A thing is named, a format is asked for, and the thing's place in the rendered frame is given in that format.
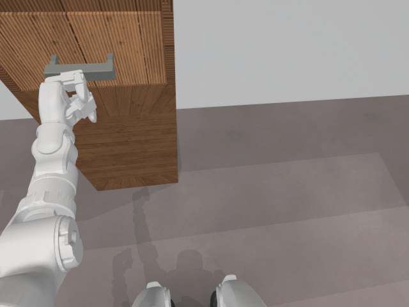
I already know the drawer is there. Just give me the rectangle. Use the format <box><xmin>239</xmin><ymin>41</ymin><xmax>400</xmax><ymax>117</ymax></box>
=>
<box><xmin>0</xmin><ymin>12</ymin><xmax>166</xmax><ymax>90</ymax></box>

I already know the left robot hand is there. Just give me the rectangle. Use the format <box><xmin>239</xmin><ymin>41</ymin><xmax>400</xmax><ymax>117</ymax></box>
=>
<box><xmin>38</xmin><ymin>70</ymin><xmax>96</xmax><ymax>130</ymax></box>

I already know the robot left thigh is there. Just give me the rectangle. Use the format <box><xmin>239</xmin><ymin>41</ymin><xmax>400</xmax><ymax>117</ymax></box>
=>
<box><xmin>132</xmin><ymin>287</ymin><xmax>171</xmax><ymax>307</ymax></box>

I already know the right robot shin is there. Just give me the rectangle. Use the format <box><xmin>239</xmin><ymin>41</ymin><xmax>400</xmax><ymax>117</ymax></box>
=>
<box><xmin>217</xmin><ymin>274</ymin><xmax>236</xmax><ymax>307</ymax></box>

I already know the cabinet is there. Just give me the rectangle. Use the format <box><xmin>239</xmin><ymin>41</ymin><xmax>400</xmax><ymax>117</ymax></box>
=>
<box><xmin>0</xmin><ymin>0</ymin><xmax>178</xmax><ymax>191</ymax></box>

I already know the handle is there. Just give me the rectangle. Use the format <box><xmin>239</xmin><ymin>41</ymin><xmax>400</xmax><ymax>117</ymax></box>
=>
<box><xmin>43</xmin><ymin>53</ymin><xmax>116</xmax><ymax>81</ymax></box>

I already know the left robot upper arm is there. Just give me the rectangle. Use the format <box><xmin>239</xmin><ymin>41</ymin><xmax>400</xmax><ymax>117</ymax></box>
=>
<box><xmin>0</xmin><ymin>215</ymin><xmax>83</xmax><ymax>307</ymax></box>

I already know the robot left forearm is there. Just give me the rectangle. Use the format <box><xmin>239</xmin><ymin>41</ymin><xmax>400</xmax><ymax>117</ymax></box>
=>
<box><xmin>0</xmin><ymin>122</ymin><xmax>78</xmax><ymax>277</ymax></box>

